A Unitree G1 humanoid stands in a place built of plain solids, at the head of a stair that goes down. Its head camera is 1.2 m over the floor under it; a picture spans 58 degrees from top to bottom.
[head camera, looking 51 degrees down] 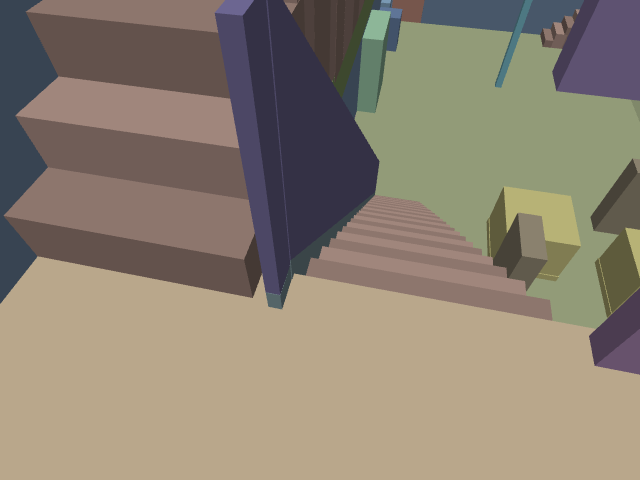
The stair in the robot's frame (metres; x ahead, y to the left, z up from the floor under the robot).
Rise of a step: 0.21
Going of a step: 0.23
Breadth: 0.93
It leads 12 degrees to the right of straight ahead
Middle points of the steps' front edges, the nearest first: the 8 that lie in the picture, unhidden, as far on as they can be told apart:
0.73 -0.36 0.00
0.95 -0.41 -0.21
1.17 -0.46 -0.42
1.40 -0.51 -0.62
1.62 -0.56 -0.83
1.84 -0.61 -1.04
2.06 -0.66 -1.25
2.29 -0.71 -1.45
